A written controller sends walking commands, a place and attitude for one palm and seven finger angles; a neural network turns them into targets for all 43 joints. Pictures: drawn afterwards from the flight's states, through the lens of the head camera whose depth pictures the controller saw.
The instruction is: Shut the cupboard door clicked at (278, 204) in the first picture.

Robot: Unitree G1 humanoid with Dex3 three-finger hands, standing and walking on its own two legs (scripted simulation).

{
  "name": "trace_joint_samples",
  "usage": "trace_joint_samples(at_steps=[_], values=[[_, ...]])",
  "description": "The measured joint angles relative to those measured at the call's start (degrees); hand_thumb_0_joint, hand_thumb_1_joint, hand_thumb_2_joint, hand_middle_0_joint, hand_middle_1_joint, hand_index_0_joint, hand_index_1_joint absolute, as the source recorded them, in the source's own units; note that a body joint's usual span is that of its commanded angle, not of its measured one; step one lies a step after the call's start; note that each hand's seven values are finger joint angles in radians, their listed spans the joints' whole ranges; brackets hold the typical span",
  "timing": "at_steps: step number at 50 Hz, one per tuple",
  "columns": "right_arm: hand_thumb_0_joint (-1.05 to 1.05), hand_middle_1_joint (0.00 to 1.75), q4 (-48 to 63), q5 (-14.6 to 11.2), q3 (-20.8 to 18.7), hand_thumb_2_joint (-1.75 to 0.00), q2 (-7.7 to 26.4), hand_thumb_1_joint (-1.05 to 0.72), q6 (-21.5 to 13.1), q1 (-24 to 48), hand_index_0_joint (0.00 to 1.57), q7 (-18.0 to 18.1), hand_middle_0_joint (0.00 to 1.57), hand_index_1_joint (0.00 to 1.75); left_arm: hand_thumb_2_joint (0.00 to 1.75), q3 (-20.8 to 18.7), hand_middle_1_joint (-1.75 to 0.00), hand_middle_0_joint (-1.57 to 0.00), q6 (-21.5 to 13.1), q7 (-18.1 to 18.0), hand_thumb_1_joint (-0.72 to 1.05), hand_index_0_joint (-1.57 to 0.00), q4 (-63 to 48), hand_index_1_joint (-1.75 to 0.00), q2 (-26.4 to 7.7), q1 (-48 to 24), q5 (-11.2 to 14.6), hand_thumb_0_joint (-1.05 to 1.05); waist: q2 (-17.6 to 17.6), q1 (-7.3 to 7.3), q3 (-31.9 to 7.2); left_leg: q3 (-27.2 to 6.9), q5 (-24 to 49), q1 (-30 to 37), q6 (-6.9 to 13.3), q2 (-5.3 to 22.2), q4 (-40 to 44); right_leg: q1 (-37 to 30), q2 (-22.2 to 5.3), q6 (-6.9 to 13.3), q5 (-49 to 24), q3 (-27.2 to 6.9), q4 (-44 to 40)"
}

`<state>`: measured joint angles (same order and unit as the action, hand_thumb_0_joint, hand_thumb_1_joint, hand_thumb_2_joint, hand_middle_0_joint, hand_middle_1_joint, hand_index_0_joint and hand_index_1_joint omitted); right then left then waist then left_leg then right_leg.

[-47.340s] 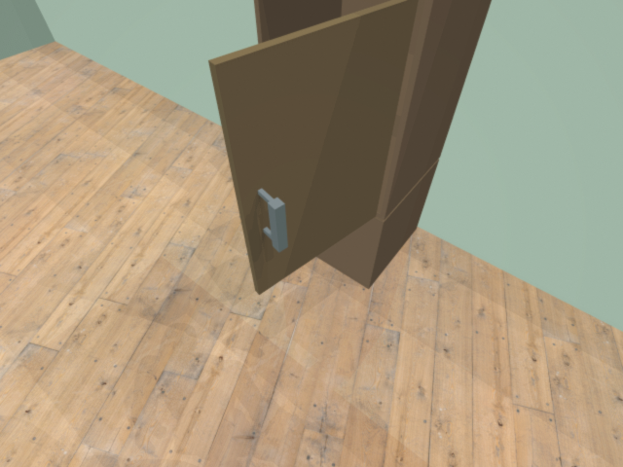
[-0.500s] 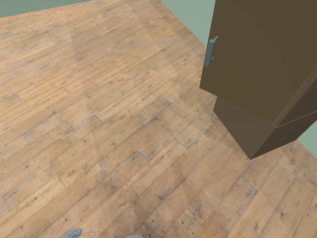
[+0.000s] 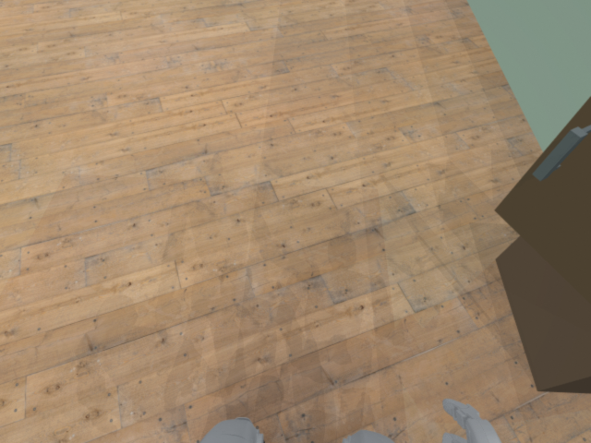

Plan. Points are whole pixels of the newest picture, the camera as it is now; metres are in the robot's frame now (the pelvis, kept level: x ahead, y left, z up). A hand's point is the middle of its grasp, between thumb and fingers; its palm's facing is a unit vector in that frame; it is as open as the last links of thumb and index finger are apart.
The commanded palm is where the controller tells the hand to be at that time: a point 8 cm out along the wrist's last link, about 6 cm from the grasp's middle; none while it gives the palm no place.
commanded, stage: turn to face it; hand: left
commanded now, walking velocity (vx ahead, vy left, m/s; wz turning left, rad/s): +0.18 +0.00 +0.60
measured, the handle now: (564, 152) +0.69 -0.51 -0.05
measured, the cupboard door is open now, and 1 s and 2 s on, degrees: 30 30 30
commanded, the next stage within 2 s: take the last steps up to it in 1.94 s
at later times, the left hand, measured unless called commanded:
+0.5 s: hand out of the picture +0.12 +0.14 -0.15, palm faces +0.00 -0.98 -0.22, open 7.2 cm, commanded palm none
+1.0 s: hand (251, 344) +0.27 +0.09 -0.13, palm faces -0.34 -0.89 -0.31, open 7.3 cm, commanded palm none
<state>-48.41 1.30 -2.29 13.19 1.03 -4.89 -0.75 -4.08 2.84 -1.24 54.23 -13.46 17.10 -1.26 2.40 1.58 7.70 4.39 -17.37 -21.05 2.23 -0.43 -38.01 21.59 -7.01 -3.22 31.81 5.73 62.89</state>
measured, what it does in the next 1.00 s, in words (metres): walks ahead, turning right: right foot, then left foot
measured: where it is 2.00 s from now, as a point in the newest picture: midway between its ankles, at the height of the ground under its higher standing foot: outside the picture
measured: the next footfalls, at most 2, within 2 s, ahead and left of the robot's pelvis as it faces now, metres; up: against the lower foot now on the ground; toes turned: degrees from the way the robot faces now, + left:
right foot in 0.24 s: +0.14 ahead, -0.14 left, +0.00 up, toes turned +0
left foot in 0.56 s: +0.11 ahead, +0.09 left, +0.00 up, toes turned -5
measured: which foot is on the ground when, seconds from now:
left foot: down 0.00-0.26, up 0.28-0.54, down 0.56-0.84, up 0.86-1.00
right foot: up 0.00-0.22, down 0.24-0.56, up 0.58-0.82, down 0.84-1.00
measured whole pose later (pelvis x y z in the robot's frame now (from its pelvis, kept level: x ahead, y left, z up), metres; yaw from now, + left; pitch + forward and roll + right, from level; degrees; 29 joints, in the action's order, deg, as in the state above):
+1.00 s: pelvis +0.09 -0.07 +0.01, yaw -23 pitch +1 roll +1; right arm -52.6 0.7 -3.3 14.4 3.5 -8.2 1.8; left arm -4.1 1.8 -0.6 50.7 -12.7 7.8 -1.3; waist -2.9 -0.2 7.7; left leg 1.1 -25.4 -26.8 -4.1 4.3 -64.9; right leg 16.9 2.5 3.4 15.5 0.6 32.0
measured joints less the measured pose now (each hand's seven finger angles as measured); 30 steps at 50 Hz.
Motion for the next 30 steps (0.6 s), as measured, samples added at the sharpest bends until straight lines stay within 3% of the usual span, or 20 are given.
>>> trace_joint_samples(at_steps=[3,6,9,12,15,18,23,26,28,30], values=[[0.0,0.3,-0.4,0.3,0.4,-0.89,-0.5,-0.9,0.0,-1.3,0.2,0.6,0.2,0.3,0.9,-0.5,-0.3,-0.2,0.0,0.6,0.91,-0.2,-1.0,-0.3,-0.3,-2.5,-0.2,0.01,-1.0,-0.46,-0.8,-2.0,1.6,1.7,-0.5,-0.6,3.5,4.1,0.6,-0.5,-4.1,-2.6,-0.4],[0.0,0.3,-1.6,0.4,0.5,-0.89,-0.8,-0.9,0.2,-3.0,0.2,0.6,0.2,0.3,0.9,-0.5,-0.3,-0.2,-0.6,1.1,0.91,-0.2,-2.7,-0.3,-0.3,-4.7,-0.3,0.01,-2.2,-1.03,-1.7,-4.1,2.6,3.3,-0.8,-0.8,6.1,5.2,1.1,-0.6,-6.4,-3.6,-7.1],[0.0,0.3,-3.2,0.5,0.6,-0.89,-1.4,-0.9,0.5,-4.4,0.21,0.9,0.2,0.3,0.9,0.0,-0.3,-0.2,-1.5,1.0,0.91,-0.2,-3.5,-0.3,0.0,-5.9,-0.3,0.01,-2.9,-1.2,-2.6,-5.1,2.2,4.9,-1.7,-0.4,7.0,3.6,2.2,-0.2,-9.2,-3.4,-16.3],[0.0,0.3,-5.3,0.0,0.7,-0.89,-2.3,-0.9,0.5,-5.8,0.21,1.2,0.2,0.3,0.9,0.8,-0.3,-0.2,-3.0,0.9,0.91,-0.2,-3.0,-0.3,0.1,-5.2,-0.5,0.01,-2.3,-0.69,-3.9,-4.1,-0.5,6.1,-3.0,-0.4,4.7,-1.1,3.5,0.8,-16.8,-3.6,-27.9],[0.01,0.3,-7.3,-0.3,0.5,-0.89,-1.8,-0.9,1.0,-6.3,0.2,1.2,0.2,0.3,0.9,2.1,-0.3,-0.2,-3.1,0.8,0.91,-0.2,-0.1,-0.3,2.5,-4.3,-0.5,0.01,-4.7,-1.25,-4.4,-4.2,-5.6,7.3,-2.8,1.1,2.2,-2.5,5.7,4.1,-16.6,-3.6,-27.4],[0.01,0.3,-8.6,-0.4,0.6,-0.89,-2.0,-0.9,1.1,-6.7,0.2,1.5,0.2,0.3,0.9,2.5,-0.3,-0.2,-2.6,0.8,0.91,-0.2,1.6,-0.3,4.4,-3.4,-0.3,0.01,-4.4,-1.33,-4.8,-3.4,-7.9,7.2,-2.6,1.2,-0.5,-4.0,7.1,5.3,-17.2,-4.9,-30.9],[0.01,0.3,-8.8,-1.2,0.3,-0.89,-2.5,-0.9,0.7,-6.8,0.2,2.8,0.2,0.3,0.89,0.9,-0.3,-0.21,-1.8,0.0,0.94,-0.21,2.8,-0.3,4.5,-3.9,-0.2,0.01,-2.1,-0.71,-3.3,-3.2,-8.8,6.0,-3.3,0.6,-1.5,-5.0,8.8,5.8,-19.9,-7.6,-35.4],[0.01,0.3,-8.3,-1.4,0.1,-0.89,-2.4,-0.9,0.7,-6.6,0.2,3.4,0.2,0.3,0.89,0.1,-0.3,-0.21,-0.9,0.0,0.93,-0.21,2.9,-0.3,3.9,-4.0,-0.1,0.01,-1.3,-0.52,-2.7,-3.4,-4.9,6.5,-3.4,0.7,3.7,-4.7,9.9,5.4,-20.2,-9.3,-35.4],[0.01,0.3,-7.6,-1.1,0.0,-0.89,-2.1,-0.9,0.1,-6.7,0.2,3.6,0.2,0.3,0.89,-0.2,-0.3,-0.21,-0.2,0.2,0.93,-0.21,2.8,-0.3,3.4,-3.9,0.3,0.01,-1.4,-0.73,-2.7,-3.1,0.9,7.9,-2.8,1.7,9.5,-3.6,11.3,5.0,-19.3,-10.1,-33.3],[0.01,0.3,-7.2,-0.6,0.0,-0.89,-2.4,-0.9,0.0,-6.6,0.2,3.7,0.2,0.3,0.9,-0.6,-0.3,-0.21,0.8,0.7,0.92,-0.21,2.9,-0.3,2.5,-4.3,0.3,0.01,-0.3,-0.59,-2.5,-1.2,0.8,8.4,-2.3,1.9,8.6,-1.3,11.0,4.1,-12.9,-10.1,-26.8]])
